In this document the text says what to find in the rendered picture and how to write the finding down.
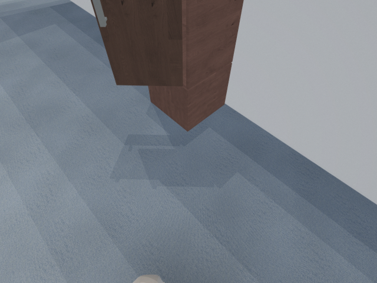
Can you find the cupboard door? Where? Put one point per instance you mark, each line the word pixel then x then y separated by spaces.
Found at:
pixel 143 41

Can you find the handle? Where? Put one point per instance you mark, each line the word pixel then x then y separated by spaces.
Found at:
pixel 100 15

